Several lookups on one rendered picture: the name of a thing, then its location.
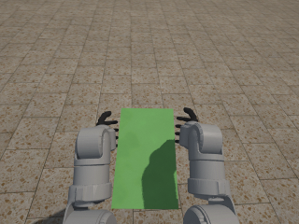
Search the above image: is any carton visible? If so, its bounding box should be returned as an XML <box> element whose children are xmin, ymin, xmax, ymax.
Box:
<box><xmin>111</xmin><ymin>108</ymin><xmax>178</xmax><ymax>210</ymax></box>

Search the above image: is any robot left hand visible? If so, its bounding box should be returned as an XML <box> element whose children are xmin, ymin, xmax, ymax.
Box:
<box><xmin>96</xmin><ymin>111</ymin><xmax>119</xmax><ymax>147</ymax></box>

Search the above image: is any robot left forearm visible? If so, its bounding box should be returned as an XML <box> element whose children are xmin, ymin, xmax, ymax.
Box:
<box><xmin>63</xmin><ymin>124</ymin><xmax>117</xmax><ymax>224</ymax></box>

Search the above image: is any robot left upper arm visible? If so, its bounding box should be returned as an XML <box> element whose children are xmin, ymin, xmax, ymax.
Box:
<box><xmin>64</xmin><ymin>209</ymin><xmax>117</xmax><ymax>224</ymax></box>

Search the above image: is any robot right forearm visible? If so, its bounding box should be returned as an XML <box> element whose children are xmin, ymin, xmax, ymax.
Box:
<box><xmin>178</xmin><ymin>120</ymin><xmax>239</xmax><ymax>222</ymax></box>

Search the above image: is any robot right upper arm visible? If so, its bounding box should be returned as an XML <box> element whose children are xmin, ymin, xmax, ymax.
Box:
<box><xmin>183</xmin><ymin>203</ymin><xmax>239</xmax><ymax>224</ymax></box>

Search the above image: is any robot right hand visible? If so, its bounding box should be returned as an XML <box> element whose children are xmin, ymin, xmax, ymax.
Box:
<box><xmin>175</xmin><ymin>107</ymin><xmax>198</xmax><ymax>144</ymax></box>

